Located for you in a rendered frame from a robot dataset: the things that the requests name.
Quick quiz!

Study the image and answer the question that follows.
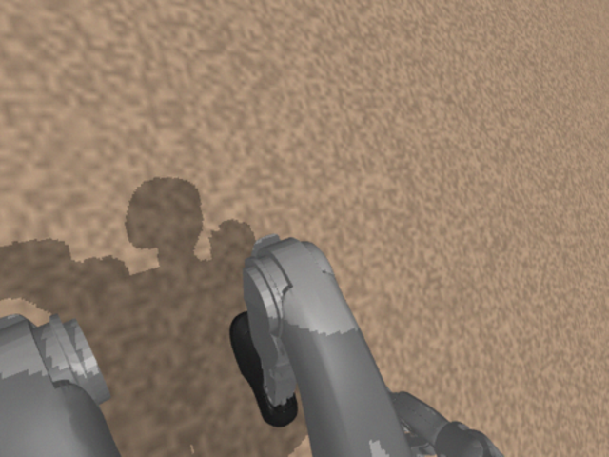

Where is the right robot hand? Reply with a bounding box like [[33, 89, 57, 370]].
[[387, 387, 450, 457]]

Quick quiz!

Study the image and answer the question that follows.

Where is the right robot foot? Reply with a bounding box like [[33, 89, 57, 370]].
[[229, 311, 298, 427]]

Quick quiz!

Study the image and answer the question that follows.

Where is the right robot arm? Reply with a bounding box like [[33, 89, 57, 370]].
[[434, 421, 504, 457]]

